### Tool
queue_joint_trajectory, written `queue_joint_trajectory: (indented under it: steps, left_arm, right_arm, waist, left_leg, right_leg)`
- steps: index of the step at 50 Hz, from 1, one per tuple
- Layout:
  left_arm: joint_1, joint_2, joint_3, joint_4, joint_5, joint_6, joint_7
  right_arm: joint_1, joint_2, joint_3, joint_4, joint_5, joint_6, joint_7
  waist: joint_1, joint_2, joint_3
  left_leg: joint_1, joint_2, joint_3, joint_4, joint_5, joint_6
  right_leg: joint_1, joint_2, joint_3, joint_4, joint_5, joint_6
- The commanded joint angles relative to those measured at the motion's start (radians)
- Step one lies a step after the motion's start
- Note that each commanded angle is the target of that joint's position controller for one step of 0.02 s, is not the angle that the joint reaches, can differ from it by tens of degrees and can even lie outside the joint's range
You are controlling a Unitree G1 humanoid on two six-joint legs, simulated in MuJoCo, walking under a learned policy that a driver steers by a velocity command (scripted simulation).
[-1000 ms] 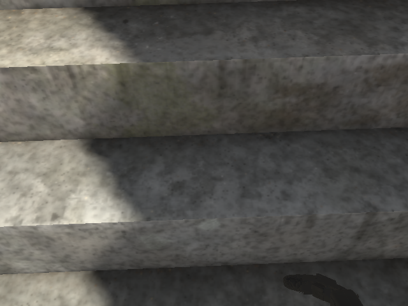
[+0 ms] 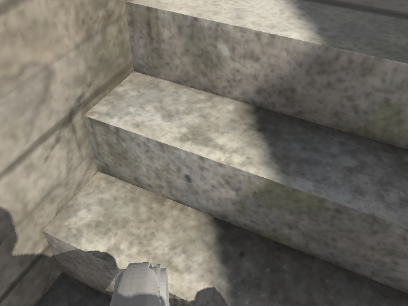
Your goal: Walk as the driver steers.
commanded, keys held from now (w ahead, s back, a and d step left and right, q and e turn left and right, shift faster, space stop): w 0.10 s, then w+e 0.90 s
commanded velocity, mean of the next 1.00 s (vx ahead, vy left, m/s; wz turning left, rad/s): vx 0.50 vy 0.00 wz -0.38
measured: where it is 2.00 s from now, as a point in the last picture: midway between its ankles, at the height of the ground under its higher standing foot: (404, 39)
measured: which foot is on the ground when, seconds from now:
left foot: up 0.00-0.10, down 0.12-0.76, up 0.78-1.00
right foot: down 0.00-0.14, up 0.16-0.64, down 0.66-1.00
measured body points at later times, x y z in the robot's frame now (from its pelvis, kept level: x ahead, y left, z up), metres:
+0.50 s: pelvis +0.25 +0.06 +0.20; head +0.24 +0.05 +0.65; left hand +0.41 +0.25 +0.07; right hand +0.18 -0.13 +0.03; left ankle +0.23 +0.14 -0.53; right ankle +0.26 -0.08 -0.13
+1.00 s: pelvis +0.44 -0.04 +0.39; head +0.43 -0.04 +0.84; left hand +0.49 +0.18 +0.23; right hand +0.54 -0.31 +0.29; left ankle +0.54 +0.09 -0.04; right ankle +0.39 -0.09 -0.32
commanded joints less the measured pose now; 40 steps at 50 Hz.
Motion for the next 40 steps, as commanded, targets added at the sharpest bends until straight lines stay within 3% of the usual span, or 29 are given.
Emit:
queue_joint_trajectory:
  steps: [1,2,3,5,6,7,8,9,10,11,12,13,14,15,17,18,21,24,25,27,29,30,31,33,35,37,38,39,40]
  left_arm:
    - [0.089,0.078,0.009,0.031,-0.047,0.012,-0.044]
    - [0.077,0.133,0.016,0.008,-0.100,0.002,-0.054]
    - [0.046,0.205,0.025,-0.008,-0.111,-0.021,-0.059]
    - [0.053,0.326,0.071,-0.016,-0.131,-0.045,-0.059]
    - [0.059,0.346,0.116,-0.049,-0.201,-0.075,0.078]
    - [0.137,0.291,0.106,-0.047,-0.212,-0.103,0.106]
    - [0.026,0.115,0.052,-0.067,-0.040,-0.051,-0.054]
    - [-0.025,0.172,0.116,-0.038,-0.104,-0.013,-0.104]
    - [0.009,0.153,0.139,-0.007,-0.152,-0.022,-0.100]
    - [0.000,0.112,0.135,-0.024,-0.157,-0.029,-0.089]
    - [-0.087,0.081,0.117,-0.052,-0.149,-0.028,-0.060]
    - [-0.143,0.077,0.105,-0.073,-0.152,-0.017,-0.043]
    - [-0.161,0.091,0.107,-0.077,-0.158,0.006,-0.020]
    - [-0.170,0.096,0.115,-0.075,-0.165,0.017,-0.011]
    - [-0.264,0.100,0.114,-0.103,-0.180,0.027,-0.012]
    - [-0.286,0.093,0.107,-0.107,-0.193,0.036,-0.022]
    - [-0.377,0.106,0.091,-0.159,-0.169,0.032,-0.020]
    - [-0.528,0.176,0.096,-0.259,-0.169,0.055,0.004]
    - [-0.551,0.170,0.091,-0.280,-0.162,0.074,0.003]
    - [-0.612,0.175,0.085,-0.337,-0.158,0.112,0.022]
    - [-0.721,0.164,0.081,-0.390,-0.140,0.143,0.045]
    - [-0.824,0.183,0.068,-0.427,-0.135,0.165,0.037]
    - [-0.892,0.165,0.055,-0.474,-0.130,0.198,0.017]
    - [-0.646,0.129,0.057,-0.402,-0.132,0.177,-0.019]
    - [-0.583,0.170,0.066,-0.377,-0.124,0.148,0.000]
    - [-0.358,0.249,0.096,-0.319,-0.153,0.143,0.029]
    - [-0.201,0.341,0.122,-0.256,-0.159,0.142,0.044]
    - [-0.218,0.329,0.147,-0.264,-0.119,0.129,0.106]
    - [-0.331,0.324,0.147,-0.262,-0.125,0.118,0.118]
  right_arm:
    - [-0.618,-0.031,0.016,-0.292,-0.026,0.038,0.024]
    - [-0.528,0.014,0.024,-0.252,-0.029,0.061,0.045]
    - [-0.368,0.007,0.015,-0.211,-0.016,0.060,0.061]
    - [-0.258,-0.043,-0.004,-0.184,-0.022,0.043,0.069]
    - [0.166,-0.026,-0.042,-0.052,0.054,-0.048,-0.013]
    - [0.306,-0.063,-0.065,-0.004,0.059,-0.084,-0.063]
    - [0.360,-0.194,-0.049,0.018,-0.049,-0.011,-0.015]
    - [0.500,-0.295,-0.121,0.102,-0.076,-0.011,-0.006]
    - [0.459,-0.298,-0.120,0.139,-0.050,-0.040,0.011]
    - [0.343,-0.282,-0.119,0.159,-0.015,-0.059,0.022]
    - [0.265,-0.208,-0.104,0.194,0.002,-0.069,0.022]
    - [0.153,-0.100,-0.076,0.199,0.007,-0.072,0.019]
    - [0.100,-0.027,-0.050,0.192,-0.039,-0.079,0.029]
    - [0.073,0.012,-0.041,0.169,-0.050,-0.092,0.034]
    - [0.051,0.034,-0.039,0.161,-0.033,-0.117,0.028]
    - [0.042,0.003,-0.045,0.157,-0.037,-0.123,0.022]
    - [0.263,-0.013,-0.038,0.265,-0.075,-0.129,0.014]
    - [0.411,-0.046,-0.036,0.307,-0.087,-0.137,0.025]
    - [0.420,-0.054,-0.031,0.309,-0.085,-0.139,0.027]
    - [0.430,-0.047,-0.019,0.297,-0.109,-0.146,0.049]
    - [0.446,-0.051,-0.018,0.302,-0.098,-0.153,0.056]
    - [0.318,-0.100,-0.034,0.274,-0.061,-0.144,0.083]
    - [0.382,-0.152,-0.042,0.327,-0.020,-0.137,0.109]
    - [0.376,-0.248,-0.052,0.326,-0.037,-0.171,0.101]
    - [0.451,-0.243,-0.055,0.358,-0.066,-0.179,0.091]
    - [0.406,-0.259,-0.071,0.375,-0.081,-0.166,0.101]
    - [0.362,-0.253,-0.073,0.358,-0.078,-0.157,0.121]
    - [0.178,-0.196,-0.106,0.120,0.066,-0.191,0.010]
    - [0.070,-0.122,-0.080,0.057,0.009,-0.178,-0.013]
  waist:
    - [0.014,-0.084,0.194]
    - [-0.033,-0.186,0.131]
    - [-0.106,-0.227,0.103]
    - [-0.149,-0.219,-0.025]
    - [-0.184,-0.106,-0.080]
    - [-0.219,-0.061,-0.202]
    - [-0.311,0.188,-0.389]
    - [-0.329,0.180,-0.210]
    - [-0.259,0.191,-0.085]
    - [-0.162,0.153,-0.033]
    - [-0.118,0.019,-0.034]
    - [-0.069,-0.051,-0.014]
    - [-0.026,-0.077,-0.013]
    - [-0.002,-0.068,0.023]
    - [0.041,-0.052,0.086]
    - [0.037,0.063,0.070]
    - [-0.008,0.054,0.090]
    - [-0.053,0.063,0.089]
    - [-0.049,0.101,0.088]
    - [-0.047,0.048,0.071]
    - [-0.060,0.085,0.064]
    - [-0.050,0.062,0.102]
    - [-0.037,0.149,0.078]
    - [0.019,0.215,0.024]
    - [-0.018,0.176,-0.092]
    - [0.070,0.166,-0.133]
    - [0.122,0.067,-0.109]
    - [0.061,-0.208,-0.111]
    - [0.034,-0.155,-0.049]
  left_leg:
    - [0.339,0.051,0.111,-0.382,-0.263,0.034]
    - [0.495,-0.005,0.193,-0.353,-0.291,-0.012]
    - [0.574,-0.062,0.198,-0.334,-0.260,-0.026]
    - [0.689,-0.157,0.244,-0.707,-0.367,-0.059]
    - [1.090,-0.240,0.215,-0.877,-0.663,-0.079]
    - [1.449,-0.099,-0.091,-0.883,-0.603,-0.053]
    - [1.596,0.137,-0.672,-1.318,-0.477,0.108]
    - [1.435,0.189,-0.957,-1.574,-0.646,0.045]
    - [1.230,0.212,-0.892,-1.588,-0.626,-0.027]
    - [1.156,0.227,-0.738,-1.556,-0.509,-0.016]
    - [1.170,0.216,-0.598,-1.525,-0.452,-0.024]
    - [1.136,0.198,-0.481,-1.513,-0.454,-0.081]
    - [1.102,0.194,-0.350,-1.517,-0.305,-0.119]
    - [1.051,0.182,-0.260,-1.540,-0.220,-0.140]
    - [0.969,0.134,-0.046,-1.601,-0.108,-0.148]
    - [0.976,0.116,-0.005,-1.647,-0.118,-0.100]
    - [1.219,0.081,0.065,-1.626,-0.073,-0.098]
    - [1.440,0.086,0.142,-1.663,0.046,-0.089]
    - [1.454,0.100,0.148,-1.710,0.065,-0.056]
    - [1.481,0.139,0.166,-1.749,0.110,-0.039]
    - [1.488,0.151,0.190,-1.821,0.282,-0.018]
    - [1.372,0.173,0.266,-1.937,0.314,-0.008]
    - [1.285,0.201,0.221,-1.940,0.708,0.085]
    - [1.532,0.292,0.272,-1.752,1.356,0.105]
    - [1.654,0.231,0.265,-1.591,1.560,0.099]
    - [1.413,0.158,0.209,-1.358,1.394,0.067]
    - [1.102,0.069,0.164,-1.165,1.097,0.021]
    - [0.975,-0.125,0.198,-0.731,0.237,-0.094]
    - [0.870,-0.165,-0.014,-0.323,0.024,-0.138]
  right_leg:
    - [-0.399,-0.231,0.094,-0.412,0.165,-0.222]
    - [-0.381,-0.240,0.053,-0.389,0.487,-0.274]
    - [-0.268,-0.253,0.029,-0.294,0.973,-0.272]
    - [0.103,-0.263,0.018,-0.118,1.703,-0.249]
    - [0.103,-0.241,0.012,0.153,1.641,-0.176]
    - [-0.209,-0.194,0.071,0.420,1.445,-0.130]
    - [-0.618,-0.007,0.236,0.685,0.660,-0.167]
    - [-0.748,0.065,0.424,1.262,0.556,-0.168]
    - [-0.807,0.067,0.511,1.602,0.629,-0.144]
    - [-0.861,0.056,0.469,1.784,0.606,-0.141]
    - [-0.934,0.058,0.441,1.858,0.591,-0.181]
    - [-0.973,0.025,0.442,1.849,0.593,-0.203]
    - [-1.006,-0.010,0.422,1.839,0.631,-0.217]
    - [-0.984,-0.019,0.421,1.828,0.607,-0.219]
    - [-0.975,-0.026,0.358,1.826,0.488,-0.228]
    - [-0.995,-0.002,0.298,2.017,0.412,-0.252]
    - [-1.290,0.073,0.298,2.237,0.351,-0.332]
    - [-1.444,0.054,0.262,2.107,0.354,-0.310]
    - [-1.459,0.035,0.235,2.104,0.345,-0.303]
    - [-1.459,-0.015,0.226,1.873,0.384,-0.271]
    - [-1.397,-0.045,0.132,1.655,0.323,-0.256]
    - [-1.196,-0.058,0.032,1.322,-0.029,-0.220]
    - [-1.030,0.013,-0.071,1.236,-0.156,-0.193]
    - [-0.973,0.096,-0.064,1.238,-0.086,-0.172]
    - [-0.835,0.165,-0.031,1.029,-0.023,-0.218]
    - [-0.456,0.195,0.146,0.760,0.030,-0.204]
    - [-0.240,0.144,0.368,0.584,-0.114,-0.241]
    - [-0.214,0.025,0.756,0.344,-0.487,-0.313]
    - [-0.314,0.012,0.844,0.195,-0.497,-0.326]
